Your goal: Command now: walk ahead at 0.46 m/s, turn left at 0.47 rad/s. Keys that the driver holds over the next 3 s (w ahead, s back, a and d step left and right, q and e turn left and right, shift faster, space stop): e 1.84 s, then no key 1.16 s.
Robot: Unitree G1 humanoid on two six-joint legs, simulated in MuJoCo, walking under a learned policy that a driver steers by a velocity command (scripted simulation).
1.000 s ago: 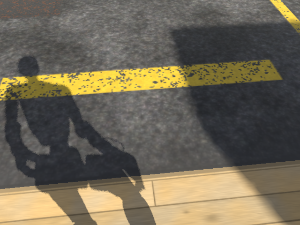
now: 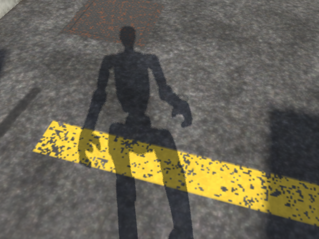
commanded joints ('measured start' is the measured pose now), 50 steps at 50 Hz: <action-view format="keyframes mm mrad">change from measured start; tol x32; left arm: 1 -45 112 18 -79 23 -3 -3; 50 -166 162 57 -385 27 63 6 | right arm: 1 336 -272 -115 22 -9 -9 -37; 50 70 -214 -66 -41 -92 -38 -86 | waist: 1 -186 78 -155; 26 -10 80 -83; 29 -8 -324 -349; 47 -79 -180 -167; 50 -35 271 -116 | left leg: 1 585 28 -203 -101 118 108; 3 787 330 -813 -374 196 284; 13 372 164 -61 -381 715 69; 26 495 199 49 -66 714 -2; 27 425 129 78 99 639 -66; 29 -102 -163 -57 692 -522 -191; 30 -125 -97 -223 758 -491 -174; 47 277 -74 -154 -201 -52 -143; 50 316 393 -675 -374 159 170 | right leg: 1 -369 -85 102 624 557 -93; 2 -733 140 244 976 -115 -27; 25 -637 78 312 188 231 -104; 29 56 -287 999 -1 1154 -528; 33 -258 -115 714 -69 629 -336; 46 -416 -8 820 -30 311 -250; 50 -808 199 562 659 -158 -66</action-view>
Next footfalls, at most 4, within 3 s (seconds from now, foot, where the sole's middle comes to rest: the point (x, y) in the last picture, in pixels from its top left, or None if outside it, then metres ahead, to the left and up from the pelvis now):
0.54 right None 0.32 -0.11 -0.75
0.96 left None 0.35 0.12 -0.75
1.38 right None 0.19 -0.09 -0.75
1.86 left None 0.36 0.06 -0.75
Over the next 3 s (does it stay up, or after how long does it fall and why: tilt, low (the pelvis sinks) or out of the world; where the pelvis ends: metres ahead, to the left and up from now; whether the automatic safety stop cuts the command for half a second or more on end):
stays up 0.20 0.02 0.02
